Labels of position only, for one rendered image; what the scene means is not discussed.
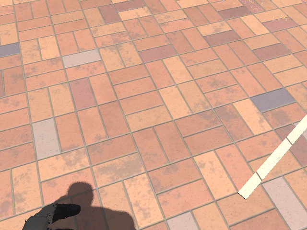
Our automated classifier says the left robot hand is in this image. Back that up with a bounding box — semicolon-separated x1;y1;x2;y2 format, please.
22;202;81;230

